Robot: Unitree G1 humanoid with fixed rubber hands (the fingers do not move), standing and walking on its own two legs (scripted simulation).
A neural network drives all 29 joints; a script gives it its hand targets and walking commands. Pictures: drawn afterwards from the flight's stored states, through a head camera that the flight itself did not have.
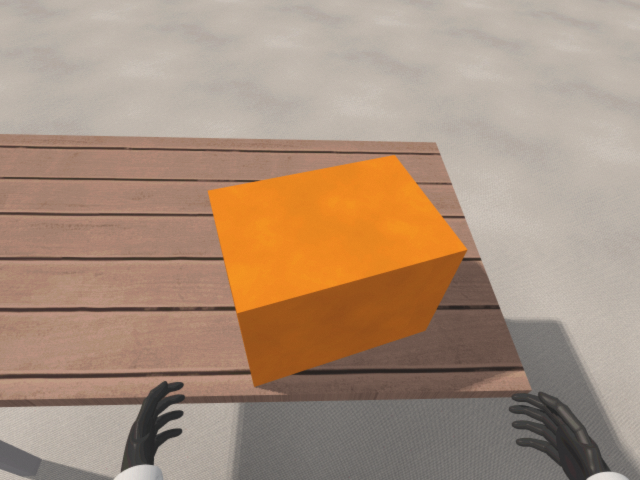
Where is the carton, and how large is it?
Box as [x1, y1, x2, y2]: [208, 155, 466, 386]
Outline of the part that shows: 394,155 208,190 254,386 425,330 464,255 466,248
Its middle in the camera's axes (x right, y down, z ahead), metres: +0.01 +0.05 +0.59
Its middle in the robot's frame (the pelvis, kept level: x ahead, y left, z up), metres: +0.40 +0.01 +0.00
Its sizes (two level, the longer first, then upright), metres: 0.290 0.202 0.213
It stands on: a table, 0.68 m high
